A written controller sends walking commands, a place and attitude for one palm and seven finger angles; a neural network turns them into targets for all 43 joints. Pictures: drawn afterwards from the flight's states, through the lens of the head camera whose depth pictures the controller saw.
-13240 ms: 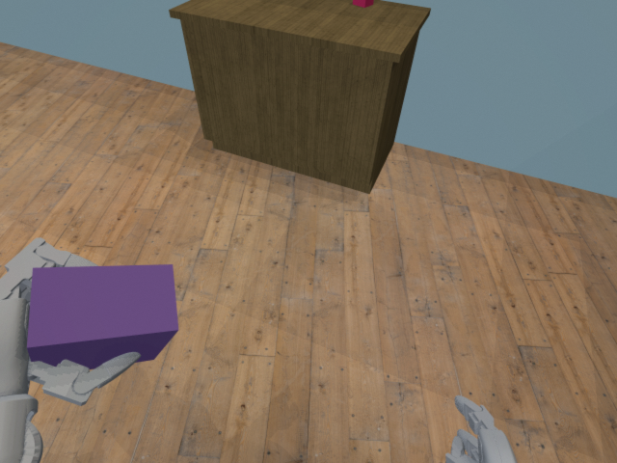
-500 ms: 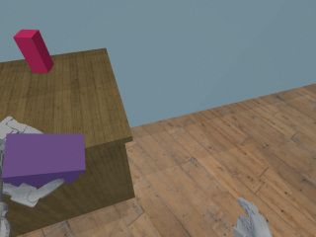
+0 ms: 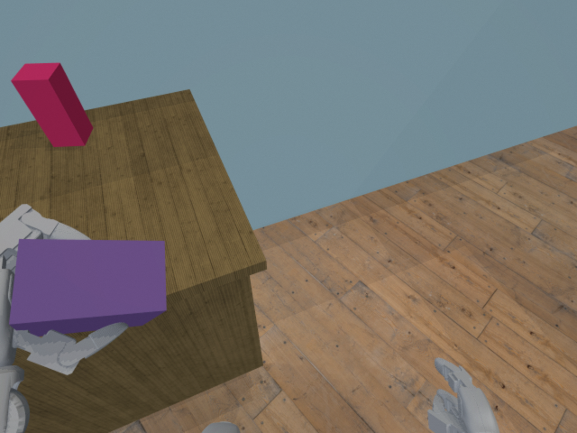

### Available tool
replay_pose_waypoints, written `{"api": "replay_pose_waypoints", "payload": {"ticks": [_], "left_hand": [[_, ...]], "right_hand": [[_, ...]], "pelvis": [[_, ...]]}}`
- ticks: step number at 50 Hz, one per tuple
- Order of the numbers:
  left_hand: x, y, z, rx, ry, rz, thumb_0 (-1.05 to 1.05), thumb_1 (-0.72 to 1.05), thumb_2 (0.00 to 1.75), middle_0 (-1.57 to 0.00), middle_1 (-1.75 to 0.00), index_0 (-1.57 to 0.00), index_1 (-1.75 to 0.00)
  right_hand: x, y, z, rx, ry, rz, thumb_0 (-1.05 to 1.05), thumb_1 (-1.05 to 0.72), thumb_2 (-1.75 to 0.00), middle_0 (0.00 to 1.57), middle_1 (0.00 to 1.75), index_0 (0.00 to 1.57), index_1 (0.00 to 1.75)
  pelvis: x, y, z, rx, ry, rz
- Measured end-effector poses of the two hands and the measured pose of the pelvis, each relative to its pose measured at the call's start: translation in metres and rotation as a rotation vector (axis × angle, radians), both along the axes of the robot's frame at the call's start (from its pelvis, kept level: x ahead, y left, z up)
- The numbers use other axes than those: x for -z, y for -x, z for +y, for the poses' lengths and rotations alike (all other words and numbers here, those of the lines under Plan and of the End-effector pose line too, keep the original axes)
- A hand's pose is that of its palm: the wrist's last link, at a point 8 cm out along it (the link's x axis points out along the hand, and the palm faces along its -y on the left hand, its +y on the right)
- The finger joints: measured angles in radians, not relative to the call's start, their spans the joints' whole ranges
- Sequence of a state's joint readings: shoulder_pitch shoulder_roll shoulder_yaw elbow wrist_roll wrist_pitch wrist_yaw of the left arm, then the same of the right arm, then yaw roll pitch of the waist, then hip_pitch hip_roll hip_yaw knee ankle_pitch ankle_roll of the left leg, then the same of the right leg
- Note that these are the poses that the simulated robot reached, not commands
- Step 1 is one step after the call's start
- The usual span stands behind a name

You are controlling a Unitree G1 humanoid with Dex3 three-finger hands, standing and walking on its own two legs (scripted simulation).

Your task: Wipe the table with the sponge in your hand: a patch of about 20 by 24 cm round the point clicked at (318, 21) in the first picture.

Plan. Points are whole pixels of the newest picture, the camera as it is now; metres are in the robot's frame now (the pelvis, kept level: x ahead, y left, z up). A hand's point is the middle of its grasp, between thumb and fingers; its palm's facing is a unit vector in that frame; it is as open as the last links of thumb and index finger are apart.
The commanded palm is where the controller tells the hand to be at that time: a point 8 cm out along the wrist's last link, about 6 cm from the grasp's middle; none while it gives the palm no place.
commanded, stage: shuffle to correct the standing spot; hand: left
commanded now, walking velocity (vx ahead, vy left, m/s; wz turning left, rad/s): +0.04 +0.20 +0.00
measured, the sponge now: (112, 289) +0.22 +0.20 +0.16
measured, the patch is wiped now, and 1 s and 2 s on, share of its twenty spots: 0.00 0.00 0.00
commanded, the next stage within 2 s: come to a stop and stand still in 0.60 s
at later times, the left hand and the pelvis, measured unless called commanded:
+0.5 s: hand out of the picture +0.27 +0.34 +0.17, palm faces +0.37 -0.81 -0.46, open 10.8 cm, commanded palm +0.20 +0.39 +0.19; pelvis +0.04 +0.11 +0.00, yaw +0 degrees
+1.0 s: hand out of the picture +0.26 +0.44 +0.18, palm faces +0.37 -0.85 -0.38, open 10.8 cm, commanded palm +0.21 +0.48 +0.19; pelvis +0.04 +0.20 +0.01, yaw -1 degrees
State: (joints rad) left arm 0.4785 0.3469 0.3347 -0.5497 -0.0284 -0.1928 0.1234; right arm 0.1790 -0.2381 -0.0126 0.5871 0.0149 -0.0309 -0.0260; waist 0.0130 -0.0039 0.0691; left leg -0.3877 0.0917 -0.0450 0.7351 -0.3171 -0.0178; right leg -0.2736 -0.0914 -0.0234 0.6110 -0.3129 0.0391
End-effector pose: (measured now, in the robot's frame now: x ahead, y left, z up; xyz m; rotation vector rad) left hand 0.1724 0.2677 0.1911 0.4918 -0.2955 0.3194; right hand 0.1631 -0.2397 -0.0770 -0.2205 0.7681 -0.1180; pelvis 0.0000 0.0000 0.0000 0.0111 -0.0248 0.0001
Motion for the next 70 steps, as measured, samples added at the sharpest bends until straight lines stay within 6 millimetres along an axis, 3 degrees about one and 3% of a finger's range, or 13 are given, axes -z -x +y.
{"api": "replay_pose_waypoints", "payload": {"ticks": [3, 6, 13, 20, 27, 31, 36, 40, 49, 53, 58, 65, 70], "left_hand": [[0.003, -0.022, 0.019, 0.043, -0.039, -0.012, -0.01, -0.54, 1.01, -0.65, -1.37, -0.66, -1.37], [0.007, -0.037, 0.039, 0.037, -0.086, 0.017, -0.01, -0.54, 1.01, -0.65, -1.37, -0.66, -1.37], [0.007, -0.04, 0.062, 0.042, -0.082, 0.05, -0.01, -0.54, 1.01, -0.65, -1.37, -0.66, -1.37], [0.006, -0.049, 0.106, -0.011, -0.072, 0.054, -0.01, -0.54, 1.01, -0.65, -1.37, -0.66, -1.37], [-0.001, -0.054, 0.115, -0.009, -0.021, 0.034, -0.01, -0.54, 1.01, -0.65, -1.37, -0.66, -1.37], [-0.004, -0.053, 0.134, 0.0, -0.025, 0.026, -0.01, -0.54, 1.01, -0.65, -1.37, -0.66, -1.37], [0.004, -0.057, 0.175, -0.019, -0.027, 0.012, -0.01, -0.54, 1.01, -0.65, -1.37, -0.66, -1.37], [0.014, -0.059, 0.202, -0.033, -0.018, 0.044, -0.01, -0.54, 1.01, -0.65, -1.37, -0.66, -1.37], [-0.002, -0.05, 0.214, -0.011, 0.042, 0.013, -0.01, -0.54, 1.01, -0.65, -1.37, -0.66, -1.37], [0.0, -0.049, 0.217, -0.025, 0.055, 0.034, -0.01, -0.54, 1.01, -0.65, -1.37, -0.66, -1.37], [0.01, -0.047, 0.211, -0.055, 0.091, 0.08, -0.01, -0.54, 1.01, -0.65, -1.37, -0.66, -1.37], [-0.039, -0.067, 0.231, -0.058, -0.108, -0.147, -0.01, -0.54, 1.01, -0.65, -1.37, -0.66, -1.37], [-0.019, -0.063, 0.209, 0.035, -0.061, -0.088, -0.01, -0.54, 1.01, -0.65, -1.37, -0.66, -1.37]], "right_hand": [[0.007, -0.001, 0.01, 0.067, 0.019, -0.031, 0.01, -0.9, -0.9, 0.2, 0.3, 0.2, 0.3], [0.011, 0.003, 0.026, 0.104, -0.013, -0.024, 0.01, -0.9, -0.9, 0.2, 0.3, 0.2, 0.29], [0.021, 0.002, 0.067, 0.048, -0.034, 0.073, 0.01, -0.9, -0.9, 0.2, 0.3, 0.2, 0.29], [0.013, -0.024, 0.107, 0.025, -0.038, 0.032, 0.01, -0.9, -0.9, 0.2, 0.3, 0.2, 0.3], [0.003, -0.059, 0.135, -0.044, -0.063, -0.057, 0.01, -0.9, -0.9, 0.2, 0.3, 0.2, 0.3], [-0.007, -0.065, 0.145, -0.03, -0.031, -0.045, 0.01, -0.9, -0.9, 0.2, 0.3, 0.2, 0.3], [-0.009, -0.067, 0.16, 0.034, 0.032, -0.075, 0.01, -0.9, -0.9, 0.2, 0.3, 0.2, 0.3], [-0.008, -0.06, 0.185, 0.061, 0.027, -0.073, 0.01, -0.9, -0.9, 0.2, 0.3, 0.2, 0.29], [-0.01, -0.034, 0.244, -0.004, -0.056, -0.015, 0.01, -0.9, -0.9, 0.2, 0.3, 0.2, 0.3], [-0.015, -0.031, 0.247, -0.001, -0.072, -0.031, 0.01, -0.9, -0.9, 0.2, 0.3, 0.2, 0.3], [-0.02, -0.03, 0.232, 0.011, -0.058, -0.054, 0.01, -0.9, -0.9, 0.2, 0.3, 0.2, 0.3], [-0.022, -0.028, 0.196, -0.056, 0.011, -0.061, 0.01, -0.9, -0.9, 0.2, 0.3, 0.2, 0.3], [-0.027, -0.019, 0.169, -0.017, 0.048, -0.077, 0.01, -0.9, -0.9, 0.2, 0.3, 0.2, 0.3]], "pelvis": [[0.011, -0.005, 0.023, 0.003, 0.014, 0.003], [0.013, -0.01, 0.03, 0.021, -0.013, 0.012], [0.009, -0.029, 0.063, -0.007, 0.021, 0.03], [0.005, -0.039, 0.092, 0.014, 0.01, 0.031], [0.002, -0.045, 0.115, -0.001, 0.027, 0.038], [-0.004, -0.047, 0.134, 0.013, 0.0, 0.039], [0.006, -0.049, 0.17, 0.008, 0.01, 0.026], [0.007, -0.046, 0.188, 0.019, -0.006, 0.026], [-0.011, -0.043, 0.203, 0.023, 0.036, 0.032], [-0.014, -0.04, 0.202, 0.029, 0.035, 0.033], [-0.017, -0.037, 0.195, 0.024, 0.036, 0.029], [-0.011, -0.028, 0.178, 0.016, 0.037, 0.034], [-0.009, -0.035, 0.182, 0.032, 0.028, 0.048]]}}
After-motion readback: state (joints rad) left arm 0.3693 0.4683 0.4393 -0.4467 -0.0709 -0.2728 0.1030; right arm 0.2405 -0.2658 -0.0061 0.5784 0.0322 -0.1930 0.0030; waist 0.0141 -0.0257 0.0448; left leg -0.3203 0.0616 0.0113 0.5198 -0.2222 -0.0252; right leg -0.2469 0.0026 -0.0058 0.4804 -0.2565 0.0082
